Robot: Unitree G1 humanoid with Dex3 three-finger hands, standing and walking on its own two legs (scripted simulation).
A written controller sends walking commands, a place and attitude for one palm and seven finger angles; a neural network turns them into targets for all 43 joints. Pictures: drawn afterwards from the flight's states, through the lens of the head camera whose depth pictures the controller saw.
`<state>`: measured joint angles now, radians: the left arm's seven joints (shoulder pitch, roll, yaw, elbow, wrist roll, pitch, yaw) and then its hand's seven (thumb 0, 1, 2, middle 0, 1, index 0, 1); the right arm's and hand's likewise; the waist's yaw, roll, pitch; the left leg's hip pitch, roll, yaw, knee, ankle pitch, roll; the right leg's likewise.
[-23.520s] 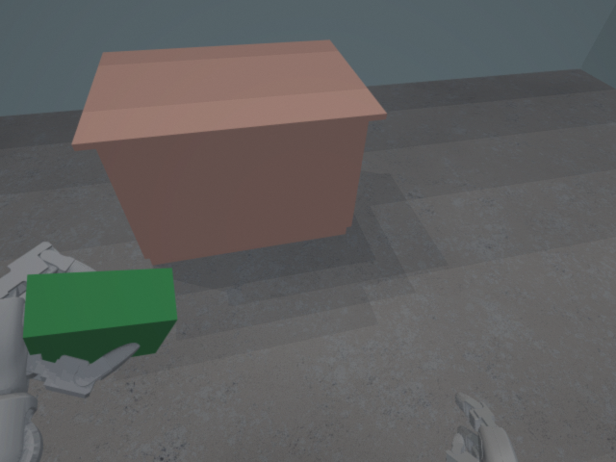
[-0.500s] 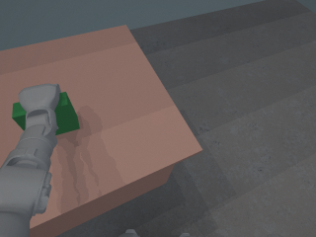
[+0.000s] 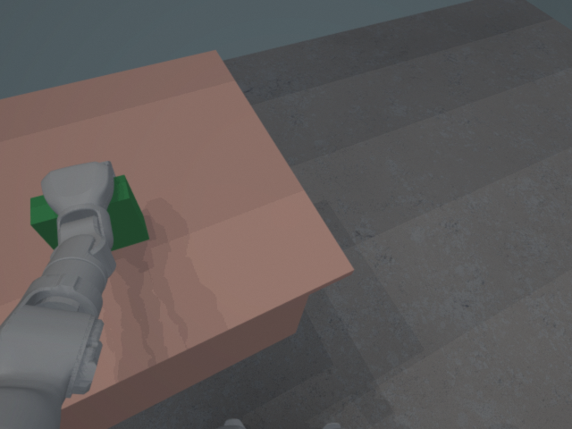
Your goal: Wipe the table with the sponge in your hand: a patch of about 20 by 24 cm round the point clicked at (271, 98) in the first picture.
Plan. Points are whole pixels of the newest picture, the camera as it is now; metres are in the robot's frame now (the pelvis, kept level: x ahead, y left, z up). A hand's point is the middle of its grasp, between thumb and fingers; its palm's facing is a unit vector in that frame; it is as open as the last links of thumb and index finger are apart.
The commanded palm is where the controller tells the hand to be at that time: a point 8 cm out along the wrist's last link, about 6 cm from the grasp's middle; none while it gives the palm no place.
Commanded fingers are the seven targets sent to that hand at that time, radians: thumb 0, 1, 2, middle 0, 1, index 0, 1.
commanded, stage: wipe back along the middle lane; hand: left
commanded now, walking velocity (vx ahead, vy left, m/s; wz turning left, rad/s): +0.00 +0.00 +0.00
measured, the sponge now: (99, 227) +0.43 +0.30 -0.05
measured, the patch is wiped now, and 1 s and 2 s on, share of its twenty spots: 0.70 0.85 0.90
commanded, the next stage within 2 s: slide across to the third lane in 1.34 s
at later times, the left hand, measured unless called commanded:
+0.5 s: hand (101, 233) +0.40 +0.27 -0.01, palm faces -0.09 +0.00 -1.00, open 9.6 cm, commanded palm +0.36 +0.24 +0.02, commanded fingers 0.00 0.10 1.30 -1.20 -1.60 -1.20 -1.60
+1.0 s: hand (120, 261) +0.35 +0.24 -0.01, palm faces -0.07 +0.00 -1.00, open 9.6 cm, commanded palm +0.31 +0.22 +0.01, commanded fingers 0.00 0.10 1.30 -1.20 -1.60 -1.20 -1.60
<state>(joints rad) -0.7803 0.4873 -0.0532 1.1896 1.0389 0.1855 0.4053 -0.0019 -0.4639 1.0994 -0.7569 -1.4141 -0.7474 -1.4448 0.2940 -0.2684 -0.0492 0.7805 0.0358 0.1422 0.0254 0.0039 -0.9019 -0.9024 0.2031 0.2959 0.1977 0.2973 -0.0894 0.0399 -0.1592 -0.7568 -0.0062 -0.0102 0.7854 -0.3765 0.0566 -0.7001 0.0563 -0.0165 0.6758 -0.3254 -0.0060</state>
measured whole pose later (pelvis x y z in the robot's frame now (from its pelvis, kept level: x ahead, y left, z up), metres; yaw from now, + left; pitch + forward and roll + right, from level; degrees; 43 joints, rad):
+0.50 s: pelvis +0.00 +0.01 +0.01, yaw +1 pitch +16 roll -3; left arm -0.64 0.33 -0.16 1.04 1.02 0.27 0.44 0.00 -0.46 1.10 -0.75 -1.43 -0.74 -1.46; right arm 0.19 -0.23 -0.05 0.74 0.05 0.18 0.03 0.00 -0.90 -0.90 0.20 0.30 0.20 0.30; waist -0.01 0.03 -0.17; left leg -0.66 -0.03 -0.01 0.74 -0.37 0.07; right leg -0.60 0.03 -0.01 0.65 -0.33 0.00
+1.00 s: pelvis +0.00 -0.01 +0.01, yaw +1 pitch +12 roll -2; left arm -0.44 0.24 -0.22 0.84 1.02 0.37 0.45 0.00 -0.45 1.10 -0.74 -1.43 -0.74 -1.46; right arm 0.15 -0.23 -0.04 0.72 0.06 0.22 0.02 0.01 -0.90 -0.90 0.20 0.30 0.20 0.30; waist 0.02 0.04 -0.17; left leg -0.55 -0.03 -0.01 0.70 -0.36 0.05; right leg -0.52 0.03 -0.01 0.64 -0.33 -0.01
